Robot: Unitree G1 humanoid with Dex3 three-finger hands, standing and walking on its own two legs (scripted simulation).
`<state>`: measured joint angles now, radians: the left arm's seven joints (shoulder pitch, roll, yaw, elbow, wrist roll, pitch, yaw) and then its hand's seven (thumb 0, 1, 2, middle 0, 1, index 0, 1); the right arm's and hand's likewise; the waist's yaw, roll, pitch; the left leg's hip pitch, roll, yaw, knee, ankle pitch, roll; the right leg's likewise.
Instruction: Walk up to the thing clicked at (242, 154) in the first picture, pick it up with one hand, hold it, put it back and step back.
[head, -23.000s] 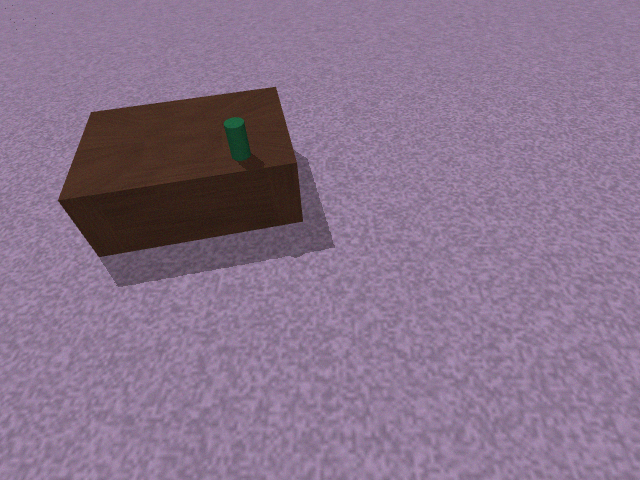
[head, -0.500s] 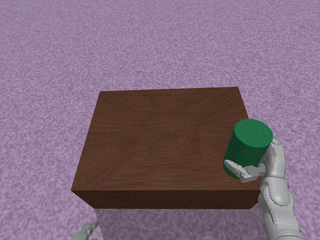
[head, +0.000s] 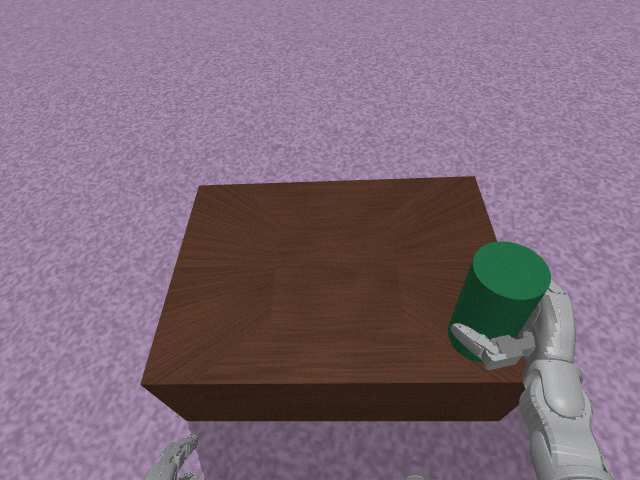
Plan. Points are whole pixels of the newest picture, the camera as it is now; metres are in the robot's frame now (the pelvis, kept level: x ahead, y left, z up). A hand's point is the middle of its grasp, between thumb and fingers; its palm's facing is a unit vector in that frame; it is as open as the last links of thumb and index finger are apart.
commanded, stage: hold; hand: right
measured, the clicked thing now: (492, 306) +0.32 -0.17 +0.04
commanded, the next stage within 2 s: crouch in 1.08 s
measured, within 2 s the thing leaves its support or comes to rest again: neither
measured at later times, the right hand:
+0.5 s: hand (494, 315) +0.32 -0.18 +0.04, palm faces +0.18 +0.98 -0.02, open 10.7 cm
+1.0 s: hand (487, 321) +0.31 -0.17 +0.03, palm faces +0.18 +0.98 -0.01, open 10.7 cm
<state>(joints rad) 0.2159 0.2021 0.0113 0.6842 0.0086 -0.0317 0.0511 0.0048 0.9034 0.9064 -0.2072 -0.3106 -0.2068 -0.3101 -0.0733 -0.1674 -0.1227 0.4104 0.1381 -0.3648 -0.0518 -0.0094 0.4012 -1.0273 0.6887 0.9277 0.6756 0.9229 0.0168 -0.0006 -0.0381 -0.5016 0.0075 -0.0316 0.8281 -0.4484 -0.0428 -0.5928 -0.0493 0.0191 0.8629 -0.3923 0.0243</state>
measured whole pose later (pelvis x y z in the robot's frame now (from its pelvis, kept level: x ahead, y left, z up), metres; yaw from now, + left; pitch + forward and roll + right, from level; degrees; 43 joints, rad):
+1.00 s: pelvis -0.01 +0.00 +0.00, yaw +0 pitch +7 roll +1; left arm 0.21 0.20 0.00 0.69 0.01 -0.04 0.05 0.01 0.90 0.90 -0.21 -0.31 -0.21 -0.31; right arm -0.08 -0.16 -0.12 0.44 0.14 -0.37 -0.05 -0.01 0.41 -1.04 0.69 0.93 0.68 0.93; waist 0.02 0.00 -0.04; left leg -0.51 0.01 -0.03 0.84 -0.44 -0.04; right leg -0.60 -0.05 0.02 0.86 -0.38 0.03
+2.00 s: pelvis -0.05 +0.00 -0.14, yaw +2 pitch +29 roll +4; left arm 0.18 0.22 -0.01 0.69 0.08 0.01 -0.03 0.00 0.91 0.91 -0.20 -0.30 -0.19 -0.30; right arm -0.61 -0.33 -0.39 0.98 0.10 -0.59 0.06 -0.01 0.42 -1.05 0.69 0.94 0.68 0.93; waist 0.10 -0.01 -0.17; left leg -1.37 -0.04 -0.01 1.51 -0.64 -0.04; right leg -1.48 -0.07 0.08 1.53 -0.56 0.04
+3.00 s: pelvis -0.07 +0.00 -0.27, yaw +6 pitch +35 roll +6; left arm 0.16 0.25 -0.02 0.67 0.10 0.05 -0.05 0.00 0.90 0.90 -0.20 -0.30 -0.19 -0.30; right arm -0.81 -0.49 -0.52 1.07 0.04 -0.53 0.10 -0.01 0.42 -1.05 0.69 0.94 0.68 0.94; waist 0.15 0.00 -0.16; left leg -1.85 -0.07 0.01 1.96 -0.73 -0.06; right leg -1.97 -0.06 0.14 1.98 -0.63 0.05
